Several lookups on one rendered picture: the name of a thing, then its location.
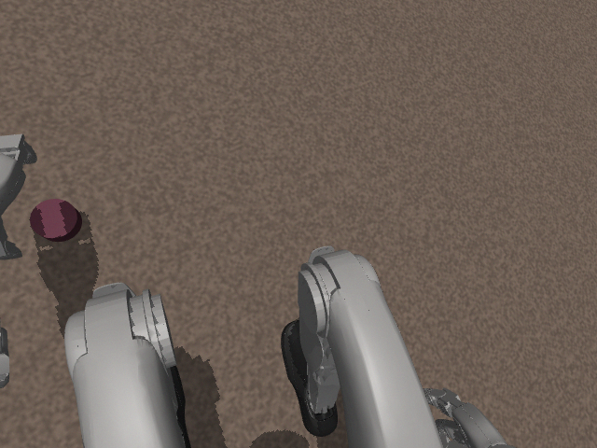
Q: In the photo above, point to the right robot hand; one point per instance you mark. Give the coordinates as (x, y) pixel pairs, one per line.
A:
(470, 428)

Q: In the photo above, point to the right robot foot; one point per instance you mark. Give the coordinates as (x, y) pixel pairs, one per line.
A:
(318, 424)

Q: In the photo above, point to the left robot hand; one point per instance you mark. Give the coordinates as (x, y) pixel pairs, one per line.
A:
(14, 153)

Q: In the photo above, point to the left robot foot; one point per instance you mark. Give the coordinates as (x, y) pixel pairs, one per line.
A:
(181, 405)

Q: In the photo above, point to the tin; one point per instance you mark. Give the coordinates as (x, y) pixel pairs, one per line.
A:
(56, 220)

